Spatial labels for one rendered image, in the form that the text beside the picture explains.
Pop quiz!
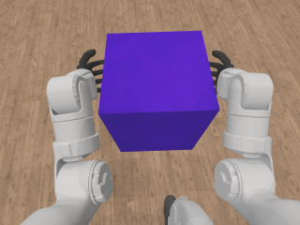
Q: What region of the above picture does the robot right upper arm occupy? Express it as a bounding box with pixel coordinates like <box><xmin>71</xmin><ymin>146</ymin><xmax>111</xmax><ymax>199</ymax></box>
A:
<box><xmin>214</xmin><ymin>157</ymin><xmax>300</xmax><ymax>225</ymax></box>

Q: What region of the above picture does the robot right forearm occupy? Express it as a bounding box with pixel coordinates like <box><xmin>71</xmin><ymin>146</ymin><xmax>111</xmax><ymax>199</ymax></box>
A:
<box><xmin>217</xmin><ymin>67</ymin><xmax>276</xmax><ymax>188</ymax></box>

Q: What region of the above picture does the robot left forearm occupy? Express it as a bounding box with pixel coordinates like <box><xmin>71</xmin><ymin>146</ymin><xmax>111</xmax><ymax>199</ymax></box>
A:
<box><xmin>46</xmin><ymin>68</ymin><xmax>100</xmax><ymax>198</ymax></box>

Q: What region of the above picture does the robot left hand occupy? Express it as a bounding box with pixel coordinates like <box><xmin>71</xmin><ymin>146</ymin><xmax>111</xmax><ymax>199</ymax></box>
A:
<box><xmin>77</xmin><ymin>49</ymin><xmax>104</xmax><ymax>93</ymax></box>

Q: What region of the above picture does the carton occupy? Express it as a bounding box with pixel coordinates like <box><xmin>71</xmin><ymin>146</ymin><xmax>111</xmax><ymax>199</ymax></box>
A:
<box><xmin>98</xmin><ymin>30</ymin><xmax>219</xmax><ymax>152</ymax></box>

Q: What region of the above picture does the robot left upper arm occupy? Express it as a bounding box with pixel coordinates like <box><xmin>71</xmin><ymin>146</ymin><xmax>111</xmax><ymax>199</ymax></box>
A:
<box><xmin>20</xmin><ymin>159</ymin><xmax>113</xmax><ymax>225</ymax></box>

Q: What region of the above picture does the robot right foot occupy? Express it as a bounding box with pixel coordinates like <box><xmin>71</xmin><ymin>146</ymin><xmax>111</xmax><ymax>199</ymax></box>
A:
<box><xmin>164</xmin><ymin>195</ymin><xmax>176</xmax><ymax>225</ymax></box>

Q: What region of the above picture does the robot right thigh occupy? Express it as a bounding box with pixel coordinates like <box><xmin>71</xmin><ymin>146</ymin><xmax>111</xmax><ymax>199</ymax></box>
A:
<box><xmin>171</xmin><ymin>200</ymin><xmax>214</xmax><ymax>225</ymax></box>

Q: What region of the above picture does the robot right hand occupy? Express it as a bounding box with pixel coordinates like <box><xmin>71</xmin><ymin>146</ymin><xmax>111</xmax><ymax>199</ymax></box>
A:
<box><xmin>209</xmin><ymin>50</ymin><xmax>234</xmax><ymax>94</ymax></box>

